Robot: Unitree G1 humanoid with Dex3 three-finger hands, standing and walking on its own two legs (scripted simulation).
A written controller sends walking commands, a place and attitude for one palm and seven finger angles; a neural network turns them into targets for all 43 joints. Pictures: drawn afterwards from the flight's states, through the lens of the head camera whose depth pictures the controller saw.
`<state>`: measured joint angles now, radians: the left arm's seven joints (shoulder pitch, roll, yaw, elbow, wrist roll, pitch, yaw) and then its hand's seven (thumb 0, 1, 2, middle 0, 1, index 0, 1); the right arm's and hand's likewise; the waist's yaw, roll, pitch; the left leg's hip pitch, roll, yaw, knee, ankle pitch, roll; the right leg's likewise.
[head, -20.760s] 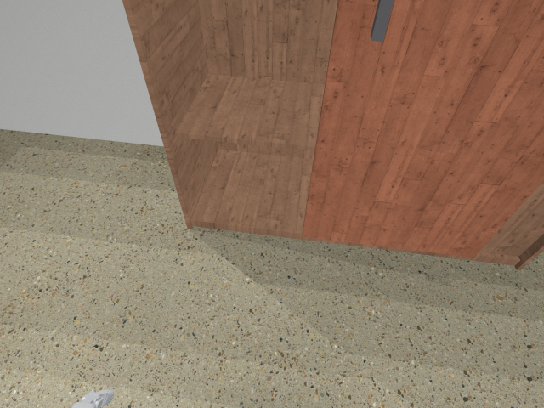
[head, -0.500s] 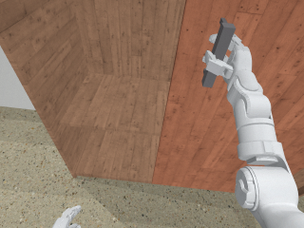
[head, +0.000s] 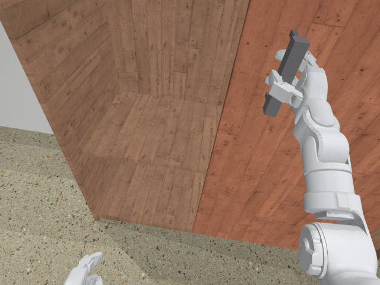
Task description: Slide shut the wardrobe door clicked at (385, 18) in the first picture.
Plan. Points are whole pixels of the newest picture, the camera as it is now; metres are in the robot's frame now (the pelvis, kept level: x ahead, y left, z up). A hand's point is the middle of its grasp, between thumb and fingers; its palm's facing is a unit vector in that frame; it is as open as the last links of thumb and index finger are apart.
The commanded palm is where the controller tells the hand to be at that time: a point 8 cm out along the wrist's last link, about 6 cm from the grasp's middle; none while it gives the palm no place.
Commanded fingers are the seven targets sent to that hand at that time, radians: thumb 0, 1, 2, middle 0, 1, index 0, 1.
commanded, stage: grip the handle and tug to test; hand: right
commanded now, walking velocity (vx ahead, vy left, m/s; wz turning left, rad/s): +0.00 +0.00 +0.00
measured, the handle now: (281, 74) +0.49 -0.12 +0.24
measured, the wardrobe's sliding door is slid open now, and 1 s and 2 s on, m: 0.51 0.51 0.46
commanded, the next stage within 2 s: tug the door sideways, standing still in 0.12 s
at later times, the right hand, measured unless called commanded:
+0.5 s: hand (276, 84) +0.44 -0.10 +0.25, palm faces +0.06 +1.00 -0.01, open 6.3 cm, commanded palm +0.42 -0.12 +0.25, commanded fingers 0.00 -0.90 -0.90 0.45 1.40 0.45 1.40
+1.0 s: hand (271, 85) +0.44 -0.09 +0.25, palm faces +0.10 +0.99 -0.08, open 6.4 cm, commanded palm +0.42 -0.09 +0.25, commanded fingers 0.00 -0.90 -0.90 0.45 1.40 0.45 1.40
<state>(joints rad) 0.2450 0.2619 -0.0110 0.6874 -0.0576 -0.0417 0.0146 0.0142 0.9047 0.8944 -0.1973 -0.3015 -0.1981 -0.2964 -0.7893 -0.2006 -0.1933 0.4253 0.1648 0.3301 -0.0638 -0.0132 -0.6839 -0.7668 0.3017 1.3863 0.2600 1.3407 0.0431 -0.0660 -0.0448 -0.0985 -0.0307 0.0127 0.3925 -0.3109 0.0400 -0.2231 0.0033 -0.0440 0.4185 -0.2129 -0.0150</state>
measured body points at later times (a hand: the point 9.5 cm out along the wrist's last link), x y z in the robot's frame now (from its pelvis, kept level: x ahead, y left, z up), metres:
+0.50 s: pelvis +0.03 +0.00 +0.00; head +0.03 +0.03 +0.45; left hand +0.23 +0.23 -0.10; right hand +0.43 -0.15 +0.25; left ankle -0.07 +0.09 -0.73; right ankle +0.00 -0.11 -0.74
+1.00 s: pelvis -0.01 +0.00 -0.01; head +0.00 +0.02 +0.44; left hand +0.13 +0.21 -0.14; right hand +0.43 -0.14 +0.25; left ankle -0.07 +0.10 -0.74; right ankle +0.00 -0.11 -0.74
